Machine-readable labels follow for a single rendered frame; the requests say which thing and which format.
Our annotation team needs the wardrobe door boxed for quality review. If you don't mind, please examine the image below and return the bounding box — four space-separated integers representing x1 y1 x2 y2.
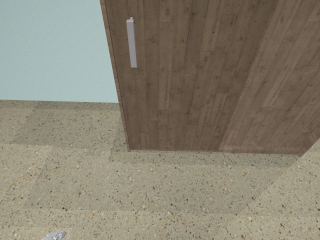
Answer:
220 0 320 148
105 0 279 151

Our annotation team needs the left robot hand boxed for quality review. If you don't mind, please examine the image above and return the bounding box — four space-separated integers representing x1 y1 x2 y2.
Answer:
41 230 66 240

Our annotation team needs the handle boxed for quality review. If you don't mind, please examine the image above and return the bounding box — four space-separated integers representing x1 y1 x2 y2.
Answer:
126 17 138 68

